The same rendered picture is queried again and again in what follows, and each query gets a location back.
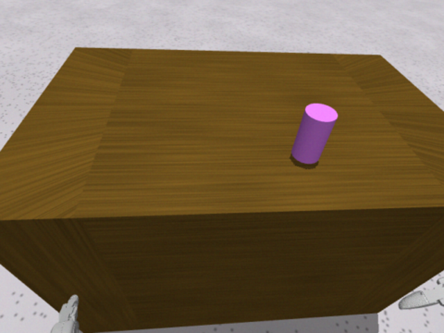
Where can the can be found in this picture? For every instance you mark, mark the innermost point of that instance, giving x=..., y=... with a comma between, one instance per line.
x=317, y=123

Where can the right robot hand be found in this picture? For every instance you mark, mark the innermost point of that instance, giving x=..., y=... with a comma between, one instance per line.
x=424, y=298

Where can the left robot hand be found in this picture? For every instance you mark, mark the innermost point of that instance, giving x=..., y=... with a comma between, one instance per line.
x=67, y=317

